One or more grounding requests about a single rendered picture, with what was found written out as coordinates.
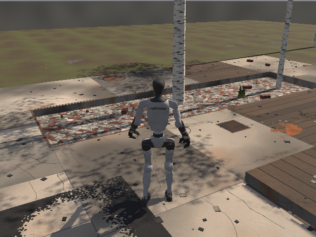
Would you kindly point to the left robot forearm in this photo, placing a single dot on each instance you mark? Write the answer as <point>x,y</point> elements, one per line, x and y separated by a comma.
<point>133,127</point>

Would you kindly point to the robot right hand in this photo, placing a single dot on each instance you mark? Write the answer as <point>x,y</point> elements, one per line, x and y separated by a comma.
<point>187,141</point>

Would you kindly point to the robot right shin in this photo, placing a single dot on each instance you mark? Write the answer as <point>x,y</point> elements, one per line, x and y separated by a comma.
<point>169,179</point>

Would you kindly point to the robot left hand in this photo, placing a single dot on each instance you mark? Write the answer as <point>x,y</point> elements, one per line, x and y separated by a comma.
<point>131,136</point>

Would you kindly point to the right robot forearm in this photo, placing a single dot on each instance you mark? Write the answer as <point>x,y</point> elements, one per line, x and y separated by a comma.
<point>183,131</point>

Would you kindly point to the right robot upper arm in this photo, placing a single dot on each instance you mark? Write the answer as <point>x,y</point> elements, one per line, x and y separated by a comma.
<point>176,113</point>

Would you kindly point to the left robot foot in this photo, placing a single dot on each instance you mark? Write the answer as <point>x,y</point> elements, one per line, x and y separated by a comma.
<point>145,201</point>

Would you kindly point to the left robot upper arm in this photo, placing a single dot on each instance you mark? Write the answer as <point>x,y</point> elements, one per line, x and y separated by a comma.
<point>139,112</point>

